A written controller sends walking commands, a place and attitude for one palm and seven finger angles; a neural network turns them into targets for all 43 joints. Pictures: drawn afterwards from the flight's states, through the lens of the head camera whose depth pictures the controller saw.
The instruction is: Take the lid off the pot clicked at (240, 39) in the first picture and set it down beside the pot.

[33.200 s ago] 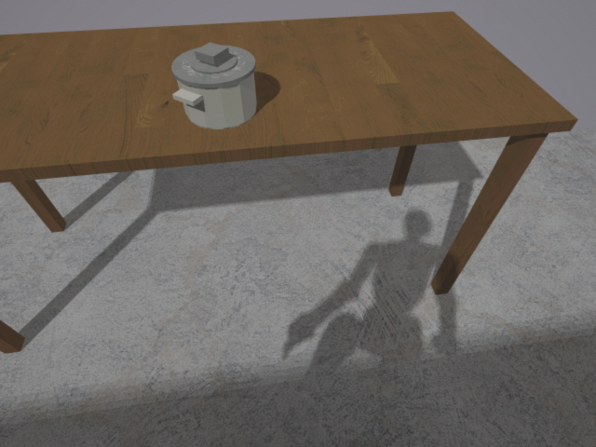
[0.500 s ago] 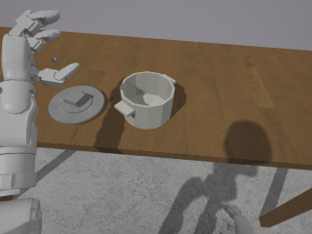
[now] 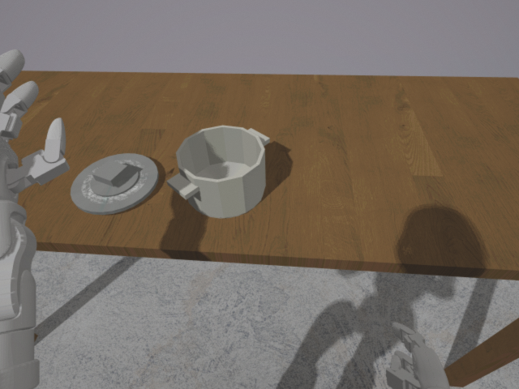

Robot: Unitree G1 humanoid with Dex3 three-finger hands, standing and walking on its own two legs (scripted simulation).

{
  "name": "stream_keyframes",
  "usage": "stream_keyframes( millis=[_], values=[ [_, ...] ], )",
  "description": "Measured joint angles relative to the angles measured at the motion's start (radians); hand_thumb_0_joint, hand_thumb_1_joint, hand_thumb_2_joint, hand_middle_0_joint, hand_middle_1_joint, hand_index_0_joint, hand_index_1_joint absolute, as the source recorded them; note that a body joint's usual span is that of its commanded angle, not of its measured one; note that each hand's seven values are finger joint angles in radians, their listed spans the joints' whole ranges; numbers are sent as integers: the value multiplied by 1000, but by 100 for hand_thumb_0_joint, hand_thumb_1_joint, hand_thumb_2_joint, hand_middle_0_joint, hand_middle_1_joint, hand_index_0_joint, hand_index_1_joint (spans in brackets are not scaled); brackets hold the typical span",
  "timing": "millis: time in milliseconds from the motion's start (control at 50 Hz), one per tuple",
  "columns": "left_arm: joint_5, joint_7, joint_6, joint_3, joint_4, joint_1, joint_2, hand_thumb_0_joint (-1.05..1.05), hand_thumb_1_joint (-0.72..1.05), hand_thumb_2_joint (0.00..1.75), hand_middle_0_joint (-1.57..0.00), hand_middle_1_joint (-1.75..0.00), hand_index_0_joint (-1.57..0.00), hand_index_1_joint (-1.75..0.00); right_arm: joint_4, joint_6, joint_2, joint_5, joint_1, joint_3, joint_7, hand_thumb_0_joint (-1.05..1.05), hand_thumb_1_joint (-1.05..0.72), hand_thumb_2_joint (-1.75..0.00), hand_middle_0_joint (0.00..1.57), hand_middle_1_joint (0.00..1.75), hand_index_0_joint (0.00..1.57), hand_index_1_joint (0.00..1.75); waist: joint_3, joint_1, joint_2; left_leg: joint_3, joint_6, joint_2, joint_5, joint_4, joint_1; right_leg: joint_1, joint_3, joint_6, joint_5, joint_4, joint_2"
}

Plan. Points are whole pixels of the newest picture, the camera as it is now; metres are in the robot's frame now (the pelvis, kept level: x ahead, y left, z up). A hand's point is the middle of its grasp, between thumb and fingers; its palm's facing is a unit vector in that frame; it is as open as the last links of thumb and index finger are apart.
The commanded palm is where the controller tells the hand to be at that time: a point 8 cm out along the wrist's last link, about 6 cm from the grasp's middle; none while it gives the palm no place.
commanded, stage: draw the hand back to the body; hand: left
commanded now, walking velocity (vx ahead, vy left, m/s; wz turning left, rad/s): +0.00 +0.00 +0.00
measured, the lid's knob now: (111, 172) +0.48 +0.34 +0.06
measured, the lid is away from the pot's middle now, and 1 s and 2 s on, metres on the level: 0.23 0.23 0.23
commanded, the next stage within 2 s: step back with the hand held close in 1.00 s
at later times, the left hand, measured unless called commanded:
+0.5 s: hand (6, 209) +0.22 +0.26 +0.25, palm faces +0.47 -0.85 -0.22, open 7.4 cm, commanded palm +0.16 +0.30 +0.25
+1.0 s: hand out of the picture +0.17 +0.28 +0.25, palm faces +0.47 -0.83 -0.30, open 7.4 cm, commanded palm +0.12 +0.32 +0.25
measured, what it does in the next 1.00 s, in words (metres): stands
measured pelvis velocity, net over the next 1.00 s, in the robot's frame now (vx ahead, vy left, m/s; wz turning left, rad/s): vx -0.01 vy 0.05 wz -0.01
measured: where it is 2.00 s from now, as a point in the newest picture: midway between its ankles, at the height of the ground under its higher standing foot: outside the picture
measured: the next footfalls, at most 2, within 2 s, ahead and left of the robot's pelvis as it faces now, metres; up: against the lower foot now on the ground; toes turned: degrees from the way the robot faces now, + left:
none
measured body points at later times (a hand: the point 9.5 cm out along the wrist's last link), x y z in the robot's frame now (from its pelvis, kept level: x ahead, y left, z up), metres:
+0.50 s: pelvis -0.02 +0.01 +0.00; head -0.04 -0.01 +0.45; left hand +0.19 +0.31 +0.26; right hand +0.17 -0.21 -0.09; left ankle -0.03 +0.11 -0.74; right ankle +0.00 -0.08 -0.74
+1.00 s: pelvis -0.01 +0.05 +0.00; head -0.04 +0.04 +0.45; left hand +0.14 +0.33 +0.26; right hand +0.19 -0.16 -0.07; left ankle -0.03 +0.11 -0.74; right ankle +0.00 -0.08 -0.74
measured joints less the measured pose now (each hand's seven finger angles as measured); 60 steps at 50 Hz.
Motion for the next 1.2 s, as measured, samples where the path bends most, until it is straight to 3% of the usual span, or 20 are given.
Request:
stream_keyframes(
  millis=[140,360,560,880,1120,1200],
  values=[
    [-10,10,-10,3,-52,47,-23,0,67,91,-27,-35,-27,-36,-11,-15,15,-1,-26,6,-5,1,-90,-90,20,30,20,30,1,19,9,-7,-7,4,10,1,9,14,-8,-7,11,-6,4],
    [-20,17,-29,11,-172,178,-50,1,86,90,-22,-31,-22,-31,9,-27,38,-13,-15,13,-12,1,-90,-90,20,30,20,30,13,26,9,-2,-4,4,25,-6,24,35,-3,-3,36,-29,4],
    [-16,19,-47,11,-294,319,-66,1,89,90,-21,-30,-21,-31,25,-46,39,-24,11,5,-11,1,-90,-90,20,30,20,30,14,26,4,13,15,-10,30,-17,40,50,12,16,45,-40,-10],
    [7,14,-45,-2,-514,534,-71,1,89,90,-21,-30,-21,-30,-7,-67,58,-34,15,14,5,1,-90,-90,20,30,20,30,-5,49,-15,30,48,-36,18,-13,52,58,30,49,35,-34,-35],
    [15,22,-17,5,-547,527,-71,1,89,90,-20,-30,-20,-30,-14,-59,74,-40,7,29,10,1,-90,-90,20,30,20,30,-3,61,-22,30,60,-49,11,-9,40,45,30,61,23,-24,-48],
    [33,25,-81,72,-574,522,-20,1,89,90,-21,-30,-21,-30,-47,-31,73,-39,5,34,16,1,-90,-90,20,30,21,30,-2,45,-39,29,63,-46,3,11,-2,9,29,64,23,-18,-45]
  ],
)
